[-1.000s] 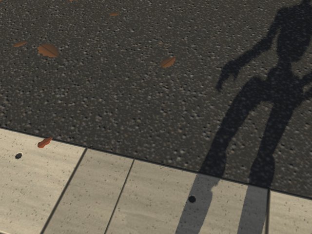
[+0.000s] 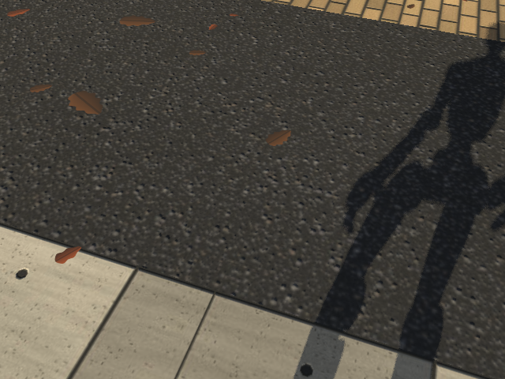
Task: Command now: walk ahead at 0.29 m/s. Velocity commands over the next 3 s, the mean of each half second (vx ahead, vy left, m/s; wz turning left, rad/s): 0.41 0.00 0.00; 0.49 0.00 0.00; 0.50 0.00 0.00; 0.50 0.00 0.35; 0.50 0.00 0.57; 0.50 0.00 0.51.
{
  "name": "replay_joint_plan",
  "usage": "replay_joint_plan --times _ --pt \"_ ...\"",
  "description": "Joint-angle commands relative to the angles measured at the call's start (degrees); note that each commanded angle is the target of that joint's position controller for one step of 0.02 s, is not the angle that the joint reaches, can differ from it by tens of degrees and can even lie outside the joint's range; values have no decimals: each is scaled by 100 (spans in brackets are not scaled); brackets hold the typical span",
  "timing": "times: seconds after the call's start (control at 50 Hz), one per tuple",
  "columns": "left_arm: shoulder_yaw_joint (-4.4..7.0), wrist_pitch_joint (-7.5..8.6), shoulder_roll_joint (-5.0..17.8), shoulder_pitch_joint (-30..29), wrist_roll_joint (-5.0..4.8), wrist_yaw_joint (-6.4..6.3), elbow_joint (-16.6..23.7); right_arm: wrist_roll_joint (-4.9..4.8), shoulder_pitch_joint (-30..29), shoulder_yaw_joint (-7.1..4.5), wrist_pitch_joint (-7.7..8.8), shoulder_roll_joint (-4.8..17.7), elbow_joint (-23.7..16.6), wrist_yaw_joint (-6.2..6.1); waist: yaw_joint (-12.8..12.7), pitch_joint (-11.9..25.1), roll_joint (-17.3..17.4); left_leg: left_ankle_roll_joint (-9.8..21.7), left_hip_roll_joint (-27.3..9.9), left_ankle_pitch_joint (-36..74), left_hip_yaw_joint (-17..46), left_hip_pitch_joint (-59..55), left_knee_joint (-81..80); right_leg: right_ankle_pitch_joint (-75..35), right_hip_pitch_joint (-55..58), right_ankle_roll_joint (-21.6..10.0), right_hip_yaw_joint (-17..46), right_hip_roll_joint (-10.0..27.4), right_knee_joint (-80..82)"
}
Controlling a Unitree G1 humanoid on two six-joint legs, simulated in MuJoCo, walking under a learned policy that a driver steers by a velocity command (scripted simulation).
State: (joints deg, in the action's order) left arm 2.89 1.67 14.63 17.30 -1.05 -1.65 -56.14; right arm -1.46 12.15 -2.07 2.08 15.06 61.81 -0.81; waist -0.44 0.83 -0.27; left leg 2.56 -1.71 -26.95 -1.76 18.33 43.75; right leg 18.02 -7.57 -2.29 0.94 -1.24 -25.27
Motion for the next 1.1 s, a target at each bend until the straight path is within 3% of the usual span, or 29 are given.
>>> replay_joint_plan --times 0.02,0.06,0.08,0.1,0.12,0.14,0.16,0.2,0.24,0.3,0.36,0.48,0.52,0.56,0.58,0.6,0.62,0.64,0.66,0.68,0.7,0.74,0.82,0.9,0.96,1.02,1.06,1.08,1.1 --pt "222 149 998 -422 -107 -3 338 -35 -439 -98 302 476 -399 118 120 -680 -590 190 -274 266 108 643 -728 1161 -194 -883 1743 1549 1515" --pt "208 88 962 -596 -96 33 360 29 533 -167 298 419 66 131 531 -323 -448 1 276 1551 -446 -1360 -1539 713 -1236 -653 928 977 886" --pt "133 100 733 -622 -46 53 376 46 1052 -215 261 481 237 124 714 -198 -157 -11 187 1472 -182 -2080 -1676 393 -1718 -487 575 692 157" --pt "-7 137 282 -720 62 97 476 69 1690 -296 247 869 282 72 904 27 1123 341 -1011 668 1571 -2664 -2489 497 -2445 -57 -137 138 -1870" --pt "6 242 226 -750 -17 74 716 110 2081 -340 306 1343 310 144 866 124 1994 1191 -2049 -349 4030 -2944 -3439 1539 -3511 56 -5 -360 -3266" --pt "64 329 514 -743 -168 83 683 133 1552 -233 399 1066 195 163 595 -318 1154 1324 -2209 -1035 4132 -2570 -3514 1290 -3980 -59 503 116 -4128" --pt "83 392 627 -767 -218 125 662 113 1103 -158 460 790 16 176 434 -648 816 1126 -1982 -989 3518 -2323 -3526 614 -4236 -192 534 392 -4294" --pt "144 432 700 -783 -89 130 564 133 657 -77 485 630 -191 230 241 -752 532 767 -1534 401 2387 -2017 -3588 -341 -4049 -217 353 741 -3894" --pt "156 395 579 -857 -17 186 529 175 883 -2 430 424 -166 206 255 -612 641 606 -1156 1828 1512 -1889 -3610 -842 -3618 -104 134 810 -3465" --pt "100 336 332 -1337 18 216 705 188 1223 -4 357 556 -122 87 331 -603 469 701 -1014 3223 953 -1908 -3643 -1287 -3674 138 -109 739 -2746" --pt "4 350 153 -2072 -21 264 963 175 1327 -9 309 635 -180 1 474 -731 466 642 -843 3223 568 -1569 -3845 -1965 -3202 219 -319 548 -1485" --pt "-35 417 265 -2793 -73 446 1273 79 1696 -102 232 677 -74 -36 431 -923 488 661 -1229 3805 408 -2339 -3660 -2048 -2944 -75 -309 372 -425" --pt "68 440 511 -2413 -61 465 1212 98 1543 -173 181 816 -150 -48 98 -515 648 558 -1323 5506 347 -2699 -3033 -1672 -2279 -266 -411 144 -398" --pt "308 407 939 -855 -74 393 757 151 1380 -189 77 827 -246 -46 -699 491 784 342 -1065 6912 119 -2432 -1213 -1571 -263 -570 -585 -139 -378" --pt "407 370 1258 233 6 326 506 222 1377 -111 77 659 -392 -33 -1045 1268 380 216 -825 5332 69 -992 474 -1347 1691 -923 509 807 -652" --pt "470 355 1604 748 51 341 331 193 2204 143 207 -276 -433 82 -543 2323 -1242 -174 424 687 231 1287 2763 172 3684 -2039 3605 2343 20" --pt "315 345 1034 594 15 335 292 19 1706 23 402 236 -403 119 -768 2084 -947 -49 403 -447 1008 1954 3569 733 3364 -1892 4328 2274 847" --pt "241 382 835 -65 -6 315 385 -152 1045 -92 525 610 -692 125 -626 969 -874 71 70 -91 886 2417 3692 458 2432 -1587 3363 2081 1015" --pt "179 433 656 -586 29 320 498 -161 688 -104 582 666 -792 80 -409 496 -261 119 -258 467 778 2177 3388 -208 1427 -1415 2608 1885 1196" --pt "123 482 473 -881 94 353 514 -78 562 -161 561 640 -794 30 -192 138 -29 94 -453 781 678 1886 2994 -881 612 -1293 2009 1669 1339" --pt "78 517 338 -995 160 369 482 -16 727 -185 483 539 -773 11 41 95 -154 85 -624 965 726 1454 2754 -1152 119 -1207 1588 1478 1490" --pt "66 526 355 -934 119 385 368 18 903 -162 338 243 -774 -5 219 -51 -268 10 -716 958 652 1180 2335 -1271 -424 -1248 1203 1363 1767" --pt "144 522 747 -538 112 223 189 119 19 -185 254 331 -1162 -22 108 -436 -192 -252 -836 1969 506 1819 1047 -1443 -596 -1281 774 1308 2096" --pt "161 470 867 -113 41 143 72 96 -902 -115 312 215 -1402 67 -194 -490 -176 -288 -517 3224 178 1477 -584 -1689 -451 -987 222 1028 2044" --pt "175 408 910 297 -22 138 -110 37 -1389 -86 322 253 -1574 148 -366 -550 -191 -245 -412 3243 189 1552 -1086 -1631 163 -945 257 1244 1833" --pt "218 294 984 419 -27 116 -205 26 -1530 -119 360 422 -1736 245 -264 -517 -251 -31 -341 2638 245 1608 -1386 -2008 893 -809 376 1582 1409" --pt "238 217 1056 226 -14 105 -160 25 -943 -230 387 652 -1627 269 149 -159 -383 158 -92 2271 28 714 -1547 -3346 1037 -643 251 1531 656" --pt "189 181 925 183 17 105 -128 34 -13 -378 386 900 -1333 241 565 398 -306 322 66 2285 -98 -507 -1583 -3961 783 -497 22 1228 -415" --pt "78 176 689 265 126 102 15 97 1077 -516 370 1345 -1098 189 889 1289 285 680 -859 2290 947 -2238 -1443 -2765 -276 -296 -275 861 -2205"
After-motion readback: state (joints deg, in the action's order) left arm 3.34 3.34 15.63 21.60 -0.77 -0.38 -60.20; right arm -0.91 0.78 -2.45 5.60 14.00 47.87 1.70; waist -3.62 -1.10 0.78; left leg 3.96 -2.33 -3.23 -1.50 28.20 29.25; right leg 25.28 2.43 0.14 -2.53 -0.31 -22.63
